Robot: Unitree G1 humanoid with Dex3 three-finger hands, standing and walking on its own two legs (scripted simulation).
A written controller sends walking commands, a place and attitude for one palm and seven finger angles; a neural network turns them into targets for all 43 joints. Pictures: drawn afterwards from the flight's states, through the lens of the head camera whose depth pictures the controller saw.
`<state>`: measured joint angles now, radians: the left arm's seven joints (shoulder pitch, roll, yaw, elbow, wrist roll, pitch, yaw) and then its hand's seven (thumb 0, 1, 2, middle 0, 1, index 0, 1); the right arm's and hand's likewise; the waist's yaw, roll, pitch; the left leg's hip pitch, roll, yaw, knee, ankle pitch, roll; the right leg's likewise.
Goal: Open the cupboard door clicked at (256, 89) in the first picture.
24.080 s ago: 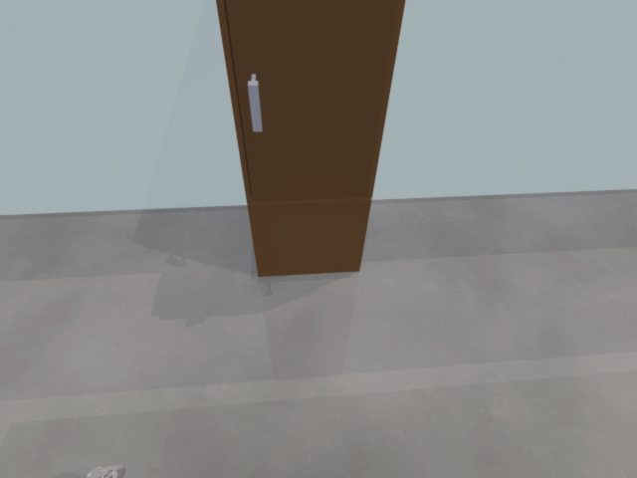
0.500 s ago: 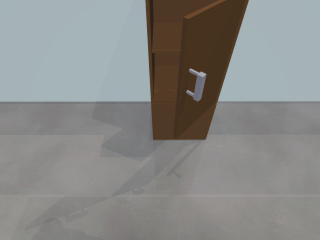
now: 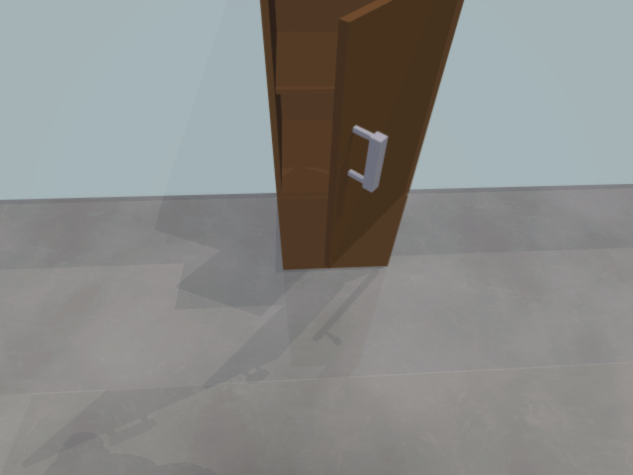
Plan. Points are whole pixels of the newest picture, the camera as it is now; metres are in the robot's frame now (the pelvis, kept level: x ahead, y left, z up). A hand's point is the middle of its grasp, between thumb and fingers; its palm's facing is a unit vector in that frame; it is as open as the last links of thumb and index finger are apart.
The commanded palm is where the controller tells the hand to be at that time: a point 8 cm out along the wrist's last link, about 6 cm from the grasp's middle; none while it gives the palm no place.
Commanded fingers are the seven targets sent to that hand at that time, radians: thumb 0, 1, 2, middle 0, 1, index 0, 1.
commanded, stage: walk to a spot facing it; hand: left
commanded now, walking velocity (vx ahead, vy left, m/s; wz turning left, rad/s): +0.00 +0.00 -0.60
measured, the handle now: (364, 158) +0.65 -0.04 +0.01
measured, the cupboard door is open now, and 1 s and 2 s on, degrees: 47 47 47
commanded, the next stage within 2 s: none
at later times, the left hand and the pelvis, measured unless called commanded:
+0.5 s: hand out of the picture +0.12 +0.17 -0.15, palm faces -0.22 -0.92 -0.32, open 7.3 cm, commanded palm none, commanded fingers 0.00 0.90 0.90 -0.20 -0.30 -0.20 -0.30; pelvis -0.03 -0.02 +0.00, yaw -16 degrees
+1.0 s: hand (252, 434) +0.20 +0.11 -0.16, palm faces -0.55 -0.81 -0.20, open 7.4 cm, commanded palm none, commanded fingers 0.00 0.90 0.90 -0.20 -0.30 -0.20 -0.30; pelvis +0.00 +0.00 +0.01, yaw -35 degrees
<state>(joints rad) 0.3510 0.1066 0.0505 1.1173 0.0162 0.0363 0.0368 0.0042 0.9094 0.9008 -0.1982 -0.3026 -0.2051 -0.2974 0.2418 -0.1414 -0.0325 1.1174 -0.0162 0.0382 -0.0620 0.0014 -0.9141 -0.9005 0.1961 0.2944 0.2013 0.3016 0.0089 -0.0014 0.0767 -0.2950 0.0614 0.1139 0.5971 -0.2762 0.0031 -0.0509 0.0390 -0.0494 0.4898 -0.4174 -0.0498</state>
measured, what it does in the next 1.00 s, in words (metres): steps on the spot, turning right: right foot, then left foot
